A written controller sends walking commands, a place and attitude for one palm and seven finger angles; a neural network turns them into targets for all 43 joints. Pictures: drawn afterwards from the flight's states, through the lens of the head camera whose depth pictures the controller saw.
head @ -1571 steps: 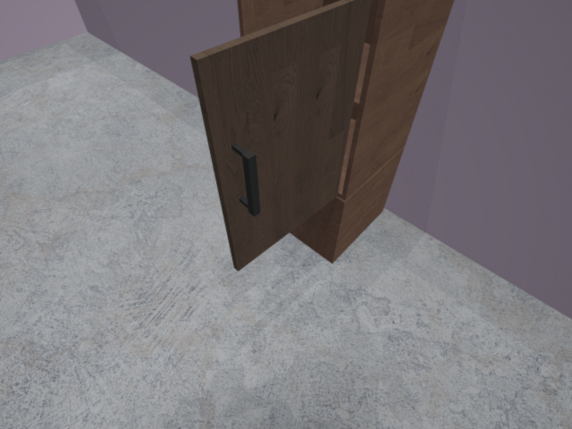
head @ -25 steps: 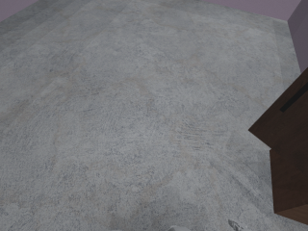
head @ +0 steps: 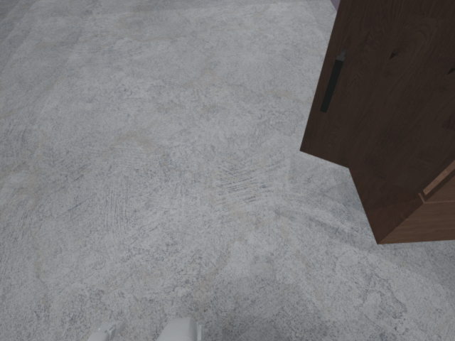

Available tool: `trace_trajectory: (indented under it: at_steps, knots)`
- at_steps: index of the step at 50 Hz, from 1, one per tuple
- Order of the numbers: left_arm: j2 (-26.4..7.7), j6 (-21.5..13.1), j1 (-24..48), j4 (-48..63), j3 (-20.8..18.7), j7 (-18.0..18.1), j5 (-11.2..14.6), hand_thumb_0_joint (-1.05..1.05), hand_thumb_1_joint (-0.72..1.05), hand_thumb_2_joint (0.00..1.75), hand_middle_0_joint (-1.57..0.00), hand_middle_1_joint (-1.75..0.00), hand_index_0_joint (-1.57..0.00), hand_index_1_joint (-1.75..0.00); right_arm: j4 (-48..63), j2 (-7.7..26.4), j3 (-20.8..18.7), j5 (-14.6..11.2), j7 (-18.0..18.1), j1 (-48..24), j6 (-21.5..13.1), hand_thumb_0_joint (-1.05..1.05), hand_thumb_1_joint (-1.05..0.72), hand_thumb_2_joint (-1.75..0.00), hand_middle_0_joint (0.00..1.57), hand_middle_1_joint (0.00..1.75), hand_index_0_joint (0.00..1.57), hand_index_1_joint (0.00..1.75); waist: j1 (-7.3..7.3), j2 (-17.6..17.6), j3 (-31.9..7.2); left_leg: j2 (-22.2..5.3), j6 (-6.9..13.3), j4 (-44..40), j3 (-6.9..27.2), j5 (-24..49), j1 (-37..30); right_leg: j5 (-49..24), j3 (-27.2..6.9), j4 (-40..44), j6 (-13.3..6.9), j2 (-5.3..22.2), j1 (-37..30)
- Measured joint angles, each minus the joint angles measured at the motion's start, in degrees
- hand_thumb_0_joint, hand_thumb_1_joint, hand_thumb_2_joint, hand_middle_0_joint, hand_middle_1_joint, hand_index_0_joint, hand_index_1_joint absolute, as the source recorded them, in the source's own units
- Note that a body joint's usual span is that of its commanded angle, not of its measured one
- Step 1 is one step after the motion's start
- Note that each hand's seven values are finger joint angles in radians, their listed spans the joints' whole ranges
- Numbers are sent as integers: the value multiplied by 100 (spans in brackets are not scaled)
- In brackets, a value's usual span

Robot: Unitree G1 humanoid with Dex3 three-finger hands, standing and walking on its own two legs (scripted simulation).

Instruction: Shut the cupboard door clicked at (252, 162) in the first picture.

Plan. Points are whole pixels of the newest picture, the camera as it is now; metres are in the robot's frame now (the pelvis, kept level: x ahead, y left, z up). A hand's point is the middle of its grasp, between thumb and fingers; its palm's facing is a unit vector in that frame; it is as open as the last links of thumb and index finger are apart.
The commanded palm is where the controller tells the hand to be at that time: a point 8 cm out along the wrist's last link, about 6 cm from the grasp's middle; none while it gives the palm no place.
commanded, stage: turn to face it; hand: left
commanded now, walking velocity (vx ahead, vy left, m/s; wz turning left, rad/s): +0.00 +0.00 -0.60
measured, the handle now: (333, 82) +0.73 -0.25 +0.00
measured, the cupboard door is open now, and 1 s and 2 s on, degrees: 59 59 59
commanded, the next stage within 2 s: take the last steps up to it in 0.64 s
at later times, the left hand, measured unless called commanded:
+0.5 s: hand (124, 327) +0.16 +0.23 -0.16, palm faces -0.25 -0.95 -0.21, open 7.4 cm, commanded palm none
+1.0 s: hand (166, 331) +0.15 +0.14 -0.16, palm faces -0.38 -0.91 -0.18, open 7.3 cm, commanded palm none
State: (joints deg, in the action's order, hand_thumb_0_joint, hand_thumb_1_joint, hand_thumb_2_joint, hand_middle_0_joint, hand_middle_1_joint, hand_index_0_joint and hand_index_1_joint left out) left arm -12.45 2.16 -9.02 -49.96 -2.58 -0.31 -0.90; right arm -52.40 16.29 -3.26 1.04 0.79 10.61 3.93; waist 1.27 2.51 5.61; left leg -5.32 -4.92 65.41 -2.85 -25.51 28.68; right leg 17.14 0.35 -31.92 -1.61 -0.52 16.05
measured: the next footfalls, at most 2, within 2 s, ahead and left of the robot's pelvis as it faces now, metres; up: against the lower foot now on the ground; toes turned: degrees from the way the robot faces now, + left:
left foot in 0.26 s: +0.08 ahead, +0.14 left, +0.00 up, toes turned -6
right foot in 0.66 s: +0.00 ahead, -0.11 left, +0.00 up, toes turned -25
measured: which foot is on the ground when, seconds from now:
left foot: up 0.00-0.24, down 0.26-0.68, up 0.70-1.00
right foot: down 0.00-0.26, up 0.28-0.64, down 0.66-1.00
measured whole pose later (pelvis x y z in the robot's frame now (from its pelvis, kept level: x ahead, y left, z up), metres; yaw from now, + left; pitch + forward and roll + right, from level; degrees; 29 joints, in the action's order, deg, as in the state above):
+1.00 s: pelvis +0.03 +0.00 +0.01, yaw -24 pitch +1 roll -1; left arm -10.7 0.6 -13.8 -55.9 -2.4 -0.7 -1.6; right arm -56.2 12.1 -2.8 1.9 -0.6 14.8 2.3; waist 0.6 -0.4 0.2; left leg -4.5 -3.4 47.3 -4.2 -23.5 22.9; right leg 15.2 1.6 -24.5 -2.6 -1.5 10.5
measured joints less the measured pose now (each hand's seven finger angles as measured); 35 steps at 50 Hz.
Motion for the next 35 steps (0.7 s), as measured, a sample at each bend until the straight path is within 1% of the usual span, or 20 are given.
trace_trajectory:
  at_steps: [2, 5, 9, 11, 12, 13, 14, 15, 16, 18, 20, 22, 25, 29, 31, 33, 34, 35]
  knots:
    - [7, 8, -54, -40, 12, 4, -9, 1, 91, 89, -20, -30, -20, -30, 72, -57, 23, -1, -21, -63, -39, 1, -91, -90, 20, 29, 19, 30, -10, -102, -29, 40, -40, -222, 64, 181, 69, -103, -112, 180, -10, -24, -55]
    - [22, 12, -131, -88, 16, -13, -26, 1, 90, 89, -20, -30, -21, -30, 149, -132, 48, -8, -28, -156, -63, 1, -91, -90, 20, 29, 19, 30, -63, -207, -85, 102, -69, -732, 149, 256, 10, -160, -266, 290, 3, -77, -89]
    - [10, 45, -225, -133, -14, -32, -52, 1, 90, 89, -20, -30, -21, -30, 230, -225, 78, -38, -15, -286, -104, 1, -91, -90, 20, 29, 20, 30, -177, -332, -148, 246, -37, -1734, 171, 201, -347, -109, -509, 195, 76, -142, -39]
    - [-30, 76, -267, -165, -43, -33, -44, 1, 90, 89, -20, -30, -21, -30, 280, -275, 103, -59, -5, -335, -149, 1, -91, -90, 20, 29, 20, 30, -223, -409, -181, 344, 2, -2449, 158, 440, -658, -31, -655, 40, 148, -179, 43]
    - [-53, 101, -296, -178, -59, -32, -28, 1, 90, 89, -20, -30, -21, -30, 311, -288, 123, -64, 1, -338, -192, 1, -91, -90, 20, 29, 20, 30, -232, -427, -210, 363, 32, -2923, 135, 705, -873, 30, -724, -80, 194, -220, 105]
    - [-96, 133, -314, -190, -79, -33, -2, 1, 90, 89, -20, -30, -21, -30, 327, -318, 142, -52, 10, -338, -252, 1, -91, -90, 20, 29, 20, 30, -226, -475, -239, 372, 210, -3191, 85, 908, -986, 111, -792, -251, 230, -247, 197]
    - [-155, 172, -291, -220, -108, -32, 17, 1, 90, 89, -20, -30, -21, -30, 336, -372, 168, -29, 16, -343, -291, 0, -91, -90, 20, 29, 20, 30, -237, -567, -224, 386, 385, -3149, -10, 905, -991, 511, -802, -636, 239, -237, 342]
    - [-206, 206, -272, -238, -127, -31, 17, 1, 90, 89, -20, -30, -21, -30, 363, -410, 209, -4, 11, -331, -307, 0, -91, -90, 20, 29, 20, 30, -249, -610, -194, 352, 502, -3095, -94, 842, -1017, 912, -708, -1180, 249, -240, 517]
    - [-251, 231, -260, -250, -148, -39, 1, 1, 91, 89, -20, -30, -21, -30, 379, -444, 249, 23, 15, -302, -321, 0, -91, -90, 20, 29, 20, 30, -253, -628, -178, 301, 565, -3106, -167, 795, -1072, 1129, -590, -1753, 282, -241, 694]
    - [-320, 257, -231, -265, -201, -80, -24, 1, 91, 89, -20, -30, -20, -30, 393, -498, 298, 58, 41, -209, -330, 0, -91, -90, 20, 29, 20, 30, -241, -609, -162, 192, 597, -3263, -274, 805, -1218, 1204, -349, -2719, 361, -192, 981]
    - [-364, 267, -192, -252, -234, -123, -28, 1, 91, 89, -20, -30, -20, -30, 378, -519, 321, 74, 65, -113, -327, 0, -91, -90, 20, 30, 20, 30, -231, -554, -137, 97, 587, -3459, -369, 887, -1361, 1087, -169, -3225, 430, -85, 1128]
    - [-386, 274, -152, -225, -251, -147, -23, 1, 91, 89, -20, -30, -20, -30, 333, -522, 316, 79, 76, -27, -326, 0, -91, -90, 20, 30, 20, 30, -220, -492, -113, 14, 577, -3603, -480, 949, -1472, 964, -68, -3322, 476, 28, 1166]
    - [-385, 296, -86, -207, -257, -157, -22, 1, 91, 89, -20, -30, -20, -30, 227, -505, 283, 77, 69, 103, -324, 0, -91, -90, 20, 30, 20, 30, -173, -406, -104, -87, 546, -3691, -659, 964, -1575, 856, 16, -3008, 495, 172, 1082]
    - [-308, 301, 41, -205, -213, -155, -26, 1, 91, 90, -20, -30, -20, -30, 42, -424, 209, 91, 33, 282, -292, 0, -91, -90, 20, 30, 20, 30, -55, -264, -105, -207, 470, -3586, -852, 882, -1600, 856, 155, -2025, 436, 258, 724]
    - [-244, 260, 89, -197, -163, -151, -25, 1, 91, 90, -20, -30, -20, -30, -60, -357, 160, 91, 13, 368, -265, 0, -91, -90, 20, 30, 20, 30, 8, -171, -117, -279, 404, -3422, -934, 786, -1571, 716, 243, -1354, 364, 235, 438]
    - [-199, 176, 91, -164, -109, -153, -26, 1, 91, 90, -20, -30, -20, -30, -155, -288, 114, 61, -7, 490, -237, 0, -91, -90, 20, 30, 20, 30, 43, -130, -176, -327, 309, -3130, -1013, 623, -1493, 43, 305, -393, 273, 212, 19]
    - [-173, 102, 80, -160, -88, -135, -44, 1, 91, 90, -20, -30, -20, -30, -205, -247, 85, 31, -16, 540, -208, 0, -91, -90, 20, 30, 20, 30, 39, -114, -225, -349, 276, -2872, -1008, 508, -1384, 142, 285, -145, 166, 200, -101]
    - [-90, 41, 99, -196, -59, -100, -48, 1, 91, 90, -20, -30, -20, -30, -273, -177, 52, 15, -9, 523, -146, 0, -91, -90, 20, 30, 20, 30, 51, 2, -214, -352, 247, -2447, -794, 109, -1217, 248, 284, -237, 95, 134, -59]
